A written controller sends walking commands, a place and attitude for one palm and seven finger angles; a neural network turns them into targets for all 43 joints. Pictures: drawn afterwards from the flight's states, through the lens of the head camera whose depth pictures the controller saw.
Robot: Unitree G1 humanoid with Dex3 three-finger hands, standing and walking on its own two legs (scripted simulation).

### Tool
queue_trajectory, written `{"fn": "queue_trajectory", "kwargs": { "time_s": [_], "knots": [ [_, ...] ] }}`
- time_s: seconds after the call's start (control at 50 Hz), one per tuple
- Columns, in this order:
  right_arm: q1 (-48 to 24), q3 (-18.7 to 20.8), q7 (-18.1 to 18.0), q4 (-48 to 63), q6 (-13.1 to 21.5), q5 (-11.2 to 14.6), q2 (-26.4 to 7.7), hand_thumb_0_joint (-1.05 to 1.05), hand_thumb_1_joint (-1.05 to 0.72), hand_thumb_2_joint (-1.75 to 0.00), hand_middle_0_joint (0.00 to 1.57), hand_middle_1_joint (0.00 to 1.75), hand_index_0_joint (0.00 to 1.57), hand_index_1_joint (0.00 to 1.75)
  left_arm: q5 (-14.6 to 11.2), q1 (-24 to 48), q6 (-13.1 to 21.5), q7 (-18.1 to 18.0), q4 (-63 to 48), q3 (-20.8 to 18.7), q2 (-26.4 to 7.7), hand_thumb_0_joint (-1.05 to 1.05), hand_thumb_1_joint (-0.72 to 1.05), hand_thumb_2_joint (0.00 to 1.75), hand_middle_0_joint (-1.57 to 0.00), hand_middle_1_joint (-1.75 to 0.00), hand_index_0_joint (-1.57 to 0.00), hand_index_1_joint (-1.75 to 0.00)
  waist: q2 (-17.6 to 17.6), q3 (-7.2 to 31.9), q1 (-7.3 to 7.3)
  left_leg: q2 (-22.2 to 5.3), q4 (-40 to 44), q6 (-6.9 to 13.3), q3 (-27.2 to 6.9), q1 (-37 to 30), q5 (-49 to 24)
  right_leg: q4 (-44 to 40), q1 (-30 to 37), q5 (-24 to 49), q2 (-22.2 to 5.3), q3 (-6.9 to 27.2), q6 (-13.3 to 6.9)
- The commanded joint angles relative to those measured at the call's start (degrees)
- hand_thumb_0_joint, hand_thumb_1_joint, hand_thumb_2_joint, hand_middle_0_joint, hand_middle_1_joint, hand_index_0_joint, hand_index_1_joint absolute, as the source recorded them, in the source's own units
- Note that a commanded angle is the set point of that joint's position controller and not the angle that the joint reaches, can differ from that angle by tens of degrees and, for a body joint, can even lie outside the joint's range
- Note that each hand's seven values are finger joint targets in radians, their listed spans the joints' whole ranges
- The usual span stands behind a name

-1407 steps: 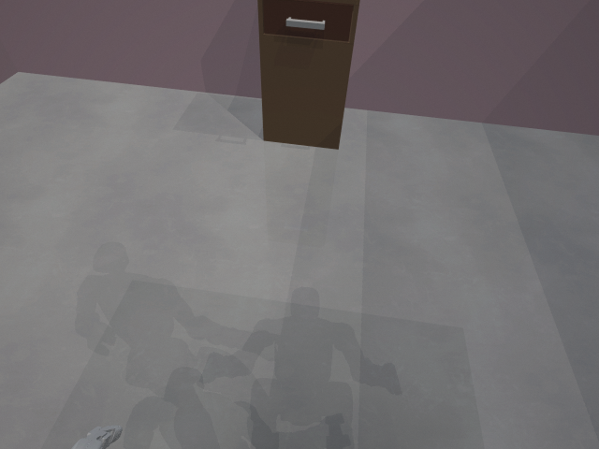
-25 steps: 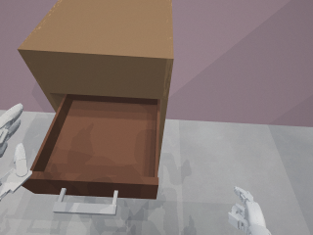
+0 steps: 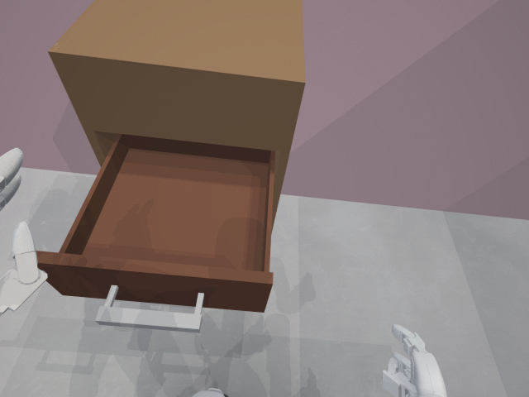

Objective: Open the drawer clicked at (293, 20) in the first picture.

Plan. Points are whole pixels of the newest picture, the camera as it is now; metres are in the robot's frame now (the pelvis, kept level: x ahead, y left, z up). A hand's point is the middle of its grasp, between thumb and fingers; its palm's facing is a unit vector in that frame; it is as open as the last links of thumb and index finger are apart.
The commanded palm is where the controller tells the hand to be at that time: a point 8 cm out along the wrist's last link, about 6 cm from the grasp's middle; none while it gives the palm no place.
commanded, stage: step back with the hand held close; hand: left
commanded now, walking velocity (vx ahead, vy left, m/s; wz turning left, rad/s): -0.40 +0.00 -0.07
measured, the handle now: (154, 307) +0.27 +0.20 -0.10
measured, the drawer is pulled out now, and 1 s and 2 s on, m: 0.30 0.30 0.30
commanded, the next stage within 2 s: stop stepping back and stand still in 0.54 s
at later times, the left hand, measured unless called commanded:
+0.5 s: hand out of the picture +0.10 +0.19 +0.17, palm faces +0.31 -0.81 -0.51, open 7.4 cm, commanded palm +0.04 +0.22 +0.18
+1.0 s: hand out of the picture -0.01 +0.12 +0.17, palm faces +0.35 -0.80 -0.48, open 7.4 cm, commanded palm -0.07 +0.16 +0.18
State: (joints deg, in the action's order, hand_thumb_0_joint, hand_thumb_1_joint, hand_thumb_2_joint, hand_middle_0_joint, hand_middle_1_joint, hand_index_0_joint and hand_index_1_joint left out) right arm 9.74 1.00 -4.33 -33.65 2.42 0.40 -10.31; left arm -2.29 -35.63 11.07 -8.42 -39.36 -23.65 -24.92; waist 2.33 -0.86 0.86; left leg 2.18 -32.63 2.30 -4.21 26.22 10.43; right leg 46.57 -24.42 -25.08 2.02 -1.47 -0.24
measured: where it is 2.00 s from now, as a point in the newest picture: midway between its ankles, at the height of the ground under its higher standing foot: outside the picture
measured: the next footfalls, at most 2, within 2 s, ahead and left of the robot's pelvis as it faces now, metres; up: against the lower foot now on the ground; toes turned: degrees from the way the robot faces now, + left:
right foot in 0.24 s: -0.12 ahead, -0.14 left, +0.00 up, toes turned -2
left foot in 0.54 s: -0.10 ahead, +0.02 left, +0.00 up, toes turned +3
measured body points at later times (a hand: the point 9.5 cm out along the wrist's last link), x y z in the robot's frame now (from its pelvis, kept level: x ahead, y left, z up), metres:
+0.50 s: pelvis -0.09 -0.06 +0.02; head -0.05 -0.05 +0.46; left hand +0.08 +0.23 +0.19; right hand +0.09 -0.30 -0.07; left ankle -0.14 +0.03 -0.68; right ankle -0.15 -0.14 -0.72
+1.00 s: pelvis -0.20 -0.12 +0.01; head -0.18 -0.13 +0.46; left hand -0.03 +0.16 +0.19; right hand -0.06 -0.37 -0.10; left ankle -0.22 +0.00 -0.68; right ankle -0.19 -0.24 -0.73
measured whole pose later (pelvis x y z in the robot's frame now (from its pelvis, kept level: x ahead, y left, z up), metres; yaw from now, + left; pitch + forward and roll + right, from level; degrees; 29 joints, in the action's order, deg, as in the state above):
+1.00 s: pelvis -0.20 -0.12 +0.01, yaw +0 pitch +2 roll +1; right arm 13.0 1.2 -2.2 -37.0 1.1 1.9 -12.5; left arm -2.5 -38.7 11.1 -7.9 -32.8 -22.3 -20.2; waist 0.6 0.1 2.0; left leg 0.6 -53.6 0.8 0.9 25.3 22.6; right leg 29.4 -16.1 -15.2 -3.2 -4.1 -0.3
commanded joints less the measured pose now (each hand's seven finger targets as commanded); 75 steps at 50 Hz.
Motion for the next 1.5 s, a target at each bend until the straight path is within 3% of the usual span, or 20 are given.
{"fn": "queue_trajectory", "kwargs": {
  "time_s": [0.0, 0.24, 0.26, 0.3, 0.34, 0.44, 0.48, 0.52, 0.54, 0.62, 0.72, 0.8, 0.86, 0.9, 0.94, 1.02, 1.1, 1.14, 1.28, 1.48],
  "knots": [
    [-4.1, 3.1, 0.6, 7.6, 5.4, -0.6, -8.1, 0.00, -0.90, -0.90, 0.20, 0.30, 0.20, 0.30, -0.4, -2.3, 3.8, -1.2, -12.8, -5.0, -6.3, 0.00, 0.90, 0.90, -0.20, -0.30, -0.20, -0.30, -9.3, 12.1, -1.61, -16.1, 11.8, 6.2, -13.5, -12.5, -18.4, 4.9, 0.5, -3.9, -1.0, 2.9, 0.4],
    [-8.7, 1.6, 2.1, 7.9, 4.9, -0.3, -9.4, 0.00, -0.90, -0.90, 0.20, 0.30, 0.20, 0.30, -3.0, -5.4, 4.6, 2.7, -14.9, -11.2, -12.1, 0.00, 0.90, 0.90, -0.20, -0.30, -0.20, -0.30, -12.3, 19.4, -3.12, -12.3, 3.8, 2.7, -6.1, -17.5, -22.7, -27.5, 14.1, 16.5, -0.8, -0.2, 0.7],
    [-8.4, 1.6, 2.3, 8.6, 3.9, 0.2, -8.2, 0.00, -0.90, -0.90, 0.20, 0.30, 0.20, 0.30, -3.1, -5.9, 5.0, 3.1, -14.7, -10.2, -10.9, 0.00, 0.90, 0.90, -0.20, -0.30, -0.20, -0.30, -6.8, 19.8, -2.92, -9.0, -1.8, 0.8, -1.9, -17.8, -19.9, -31.3, 14.8, 25.3, -3.1, 0.7, 0.7],
    [-9.4, 3.2, 1.7, 9.9, 3.0, 3.2, -8.5, 0.00, -0.90, -0.90, 0.20, 0.30, 0.20, 0.30, -2.6, -4.8, 5.2, 2.8, -11.9, -9.7, -10.8, 0.00, 0.90, 0.90, -0.20, -0.30, -0.20, -0.30, 15.6, 15.9, -2.30, 2.4, -24.8, -2.9, 6.8, -5.3, 13.6, -29.8, 13.3, 55.4, -16.8, 7.9, -1.8],
    [-11.6, 2.7, 0.5, 9.8, 3.4, 3.0, -6.3, 0.00, -0.90, -0.90, 0.20, 0.30, 0.20, 0.30, -2.5, -9.0, 4.9, 1.8, -4.7, -10.1, -9.7, 0.00, 0.90, 0.90, -0.20, -0.30, -0.20, -0.30, 12.1, 11.2, -2.47, 3.3, -47.0, -3.0, 2.0, 8.0, 24.9, -24.7, 12.5, 65.9, -22.4, 9.0, -7.7],
    [-15.0, -1.9, -2.2, 8.9, 0.7, 0.4, -4.9, 0.00, -0.90, -0.90, 0.20, 0.30, 0.20, 0.30, -0.5, 1.7, 4.2, 0.0, -3.0, -4.2, -5.6, 0.00, 0.90, 0.90, -0.20, -0.30, -0.20, -0.30, -0.4, 1.2, 2.25, 1.6, -1.7, -3.5, 6.6, 5.2, 16.6, -12.6, 21.5, 78.6, -11.4, 1.5, -4.1],
    [-10.0, 0.3, -1.8, 8.6, 0.0, 0.9, -6.5, 0.00, -0.90, -0.90, 0.20, 0.30, 0.20, 0.30, -1.1, -0.8, 3.3, -0.5, -8.6, -2.6, -5.4, 0.00, 0.90, 0.90, -0.20, -0.30, -0.20, -0.30, -2.0, 7.3, 2.02, -4.4, 19.4, -3.0, 5.0, -11.6, -13.6, -7.3, 18.5, 51.5, -7.7, 1.5, -0.8],
    [-5.8, 3.6, -0.1, 8.6, 1.8, 0.9, -8.4, 0.00, -0.90, -0.90, 0.20, 0.30, 0.20, 0.30, -0.3, 1.6, 4.0, -1.3, -16.4, -2.3, -6.3, 0.00, 0.90, 0.90, -0.20, -0.30, -0.20, -0.30, -10.8, 11.3, 0.13, -23.6, 8.3, 4.6, -11.3, -27.5, -51.0, 5.8, -4.8, -3.0, -3.6, 4.9, 0.3],
    [-4.0, 4.3, 0.6, 7.9, 3.1, 1.4, -7.8, 0.00, -0.90, -0.90, 0.20, 0.30, 0.20, 0.30, 0.3, -0.4, 4.4, -1.9, -15.8, -2.4, -5.8, 0.00, 0.90, 0.90, -0.20, -0.30, -0.20, -0.30, -9.9, 11.5, 0.54, -25.4, 7.8, 7.2, -9.3, -29.8, -50.8, 12.8, -9.0, -7.7, -3.1, 6.5, 0.3],
    [-5.9, 3.4, 1.4, 7.9, 5.3, -0.2, -7.5, 0.00, -0.90, -0.90, 0.20, 0.30, 0.20, 0.30, -1.0, -4.2, 3.0, -1.8, -21.5, -7.7, -9.4, 0.00, 0.90, 0.90, -0.20, -0.30, -0.20, -0.30, -15.5, 14.2, -0.66, -20.0, 8.3, 4.6, -4.1, -22.6, -47.7, 12.8, -5.5, -4.7, -1.6, 4.0, 1.8],
    [-5.9, 2.3, 1.9, 9.8, 5.7, 1.3, -7.5, 0.00, -0.90, -0.90, 0.20, 0.30, 0.20, 0.30, -1.4, -8.7, 2.0, -2.6, -19.9, -8.5, -7.3, 0.00, 0.90, 0.90, -0.20, -0.30, -0.20, -0.30, -17.6, 11.0, -0.39, -14.6, 8.7, 3.3, 0.3, -14.1, -15.1, -4.9, 4.9, 1.0, -2.6, -2.0, 1.6],
    [-5.0, 1.9, 1.0, 9.1, 4.5, 1.6, -8.2, 0.00, -0.90, -0.90, 0.20, 0.30, 0.20, 0.30, -1.3, -7.4, 2.0, -2.1, -8.9, -8.2, -6.7, 0.00, 0.90, 0.90, -0.20, -0.30, -0.20, -0.30, -4.9, 4.0, 0.38, -7.4, 3.6, 0.1, 3.8, 1.3, 20.1, -25.4, 19.7, 11.3, -5.5, -3.1, 1.4],
    [-3.2, 2.9, 1.1, 8.0, 3.1, 1.9, -8.4, 0.00, -0.90, -0.90, 0.20, 0.30, 0.20, 0.30, -1.8, -2.3, 1.9, -1.4, -2.0, -6.9, -6.7, 0.00, 0.90, 0.90, -0.20, -0.30, -0.20, -0.30, 13.8, 1.4, 0.87, -2.0, -26.3, -2.0, 2.6, -0.4, 17.2, -39.1, 1.9, -8.8, -24.3, 20.7, -7.3],
    [-3.6, 3.6, 1.5, 7.7, 2.5, 1.6, -9.4, 0.00, -0.90, -0.90, 0.20, 0.30, 0.20, 0.30, -1.2, -2.5, 2.0, -0.2, -0.9, -4.8, -4.5, 0.00, 0.90, 0.90, -0.20, -0.30, -0.20, -0.30, 13.9, 0.1, 1.78, -3.2, -32.3, -1.8, 0.8, 2.1, 12.1, -36.1, 1.7, -2.9, -22.3, 15.7, -7.3],
    [-5.7, 2.6, 1.5, 8.4, 2.4, 1.2, -8.3, 0.00, -0.90, -0.90, 0.20, 0.30, 0.20, 0.30, -0.6, -1.9, 2.8, -0.4, -1.4, -4.6, -5.3, 0.00, 0.90, 0.90, -0.20, -0.30, -0.20, -0.30, 8.6, 2.0, 1.45, -4.7, -20.5, -1.4, 2.1, -2.0, 12.2, -32.9, 3.8, 4.1, -19.6, 8.2, -5.9],
    [-4.0, 2.0, 0.9, 7.6, 5.2, 0.3, -7.3, 0.00, -0.90, -0.90, 0.20, 0.30, 0.20, 0.30, 1.2, -2.9, 4.1, -2.2, -6.9, -2.9, -4.9, 0.00, 0.90, 0.90, -0.20, -0.30, -0.20, -0.30, 3.1, 4.3, 0.61, -1.8, 6.4, 0.5, 7.7, -10.5, 9.3, -29.2, 11.6, 8.7, -16.5, 6.6, -4.4],
    [-2.8, 3.4, 0.9, 9.8, 7.4, 0.2, -10.4, 0.00, -0.90, -0.90, 0.20, 0.30, 0.20, 0.30, 0.7, -3.2, 5.5, -2.2, -15.7, -4.1, -7.6, 0.00, 0.90, 0.90, -0.20, -0.30, -0.20, -0.30, -12.6, 6.2, -1.19, -11.0, 12.1, 3.0, -1.7, -14.9, -12.3, -13.5, 15.7, 20.2, -7.3, -1.7, 0.3],
    [-2.3, 2.9, 1.3, 9.0, 7.2, 0.9, -8.4, 0.00, -0.90, -0.90, 0.20, 0.30, 0.20, 0.30, 0.7, -6.2, 5.1, -2.2, -15.7, -6.7, -9.7, 0.00, 0.90, 0.90, -0.20, -0.30, -0.20, -0.30, -16.7, 7.7, -0.90, -10.4, 9.6, 2.0, 0.5, -16.7, -16.8, -12.7, 13.6, 15.9, -6.1, -3.7, 0.4],
    [-1.4, 2.6, 1.4, 7.9, 5.9, 1.6, -8.7, 0.00, -0.90, -0.90, 0.20, 0.30, 0.20, 0.30, -0.7, -2.8, 4.7, -2.1, -1.2, -4.4, -4.6, 0.00, 0.90, 0.90, -0.20, -0.30, -0.20, -0.30, 2.9, 0.7, 1.05, -3.9, 3.7, -0.8, 4.3, -7.4, 8.6, -28.3, 12.5, 6.5, -10.6, 6.6, -1.6],
    [-3.7, 0.7, 1.1, 8.9, 6.0, 0.6, -7.7, 0.00, -0.90, -0.90, 0.20, 0.30, 0.20, 0.30, 0.4, 2.7, 3.1, -1.8, -9.3, -1.1, -4.4, 0.00, 0.90, 0.90, -0.20, -0.30, -0.20, -0.30, -8.2, 3.3, -0.16, -8.2, 15.5, -0.2, 0.1, -9.0, -4.1, -19.6, 18.6, 18.6, -3.5, -2.3, 1.1]
  ]
}}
